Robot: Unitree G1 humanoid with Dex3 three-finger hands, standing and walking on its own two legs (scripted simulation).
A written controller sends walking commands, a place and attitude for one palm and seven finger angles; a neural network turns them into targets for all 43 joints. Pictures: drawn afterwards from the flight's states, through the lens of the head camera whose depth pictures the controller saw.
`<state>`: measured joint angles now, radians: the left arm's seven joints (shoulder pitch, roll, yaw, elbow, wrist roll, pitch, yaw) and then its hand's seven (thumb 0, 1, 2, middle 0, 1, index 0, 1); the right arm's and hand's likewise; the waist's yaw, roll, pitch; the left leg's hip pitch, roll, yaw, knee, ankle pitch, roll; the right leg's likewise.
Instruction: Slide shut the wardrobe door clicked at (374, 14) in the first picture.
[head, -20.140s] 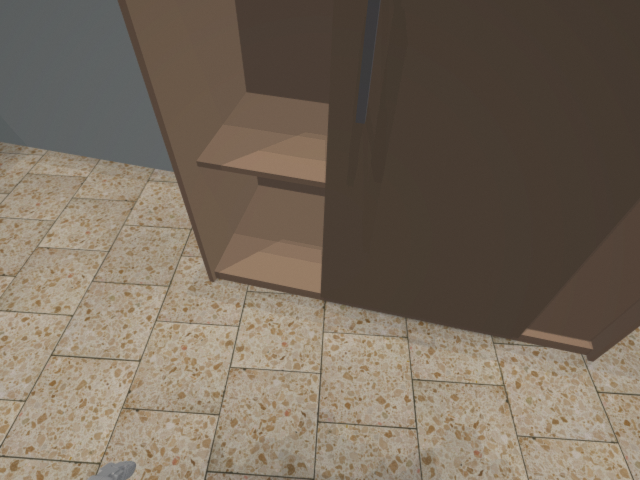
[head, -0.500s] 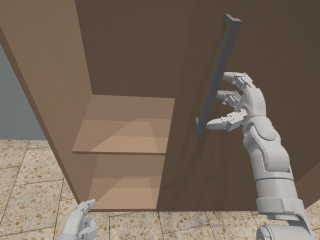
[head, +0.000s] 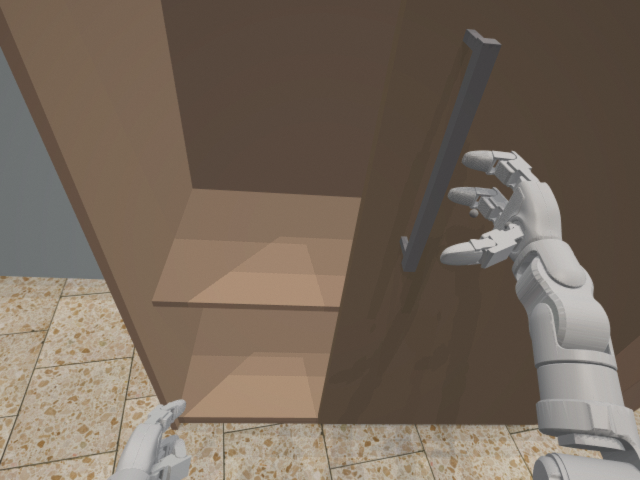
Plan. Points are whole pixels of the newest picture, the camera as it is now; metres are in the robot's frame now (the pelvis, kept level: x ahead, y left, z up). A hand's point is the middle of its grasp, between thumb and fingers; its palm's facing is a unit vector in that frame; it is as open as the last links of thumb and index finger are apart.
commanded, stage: move the hooked fingers beside the handle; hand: right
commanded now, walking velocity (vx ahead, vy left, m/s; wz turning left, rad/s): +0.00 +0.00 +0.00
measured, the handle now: (435, 170) +0.46 -0.11 +0.21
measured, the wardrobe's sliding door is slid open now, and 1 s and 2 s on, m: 0.42 0.42 0.42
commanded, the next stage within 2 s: none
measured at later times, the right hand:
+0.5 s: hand (499, 218) +0.38 -0.18 +0.20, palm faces -0.02 +1.00 -0.03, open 14.0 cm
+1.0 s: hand (506, 204) +0.37 -0.17 +0.22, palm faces -0.05 +1.00 -0.02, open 14.0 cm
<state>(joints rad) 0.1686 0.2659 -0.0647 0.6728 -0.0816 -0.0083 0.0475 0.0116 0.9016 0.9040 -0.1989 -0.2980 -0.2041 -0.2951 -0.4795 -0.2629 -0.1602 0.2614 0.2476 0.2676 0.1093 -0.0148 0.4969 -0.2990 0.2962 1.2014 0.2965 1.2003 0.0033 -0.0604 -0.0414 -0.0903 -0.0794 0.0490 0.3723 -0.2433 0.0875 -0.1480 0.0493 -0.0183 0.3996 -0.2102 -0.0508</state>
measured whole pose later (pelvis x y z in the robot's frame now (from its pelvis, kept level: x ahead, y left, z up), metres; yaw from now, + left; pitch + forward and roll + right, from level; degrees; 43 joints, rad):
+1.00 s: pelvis +0.00 -0.02 +0.00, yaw -1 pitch -2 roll +0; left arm 0.15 0.26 -0.07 0.68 -0.08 -0.03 0.06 0.01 0.90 0.90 -0.20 -0.30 -0.21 -0.30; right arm -0.51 -0.29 -0.16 0.25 0.25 0.24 0.14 -0.02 0.50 -0.30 0.30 1.20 0.30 1.20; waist 0.00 -0.06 -0.04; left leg -0.10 -0.05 0.05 0.38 -0.25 0.06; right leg -0.15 0.08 -0.01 0.40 -0.21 -0.08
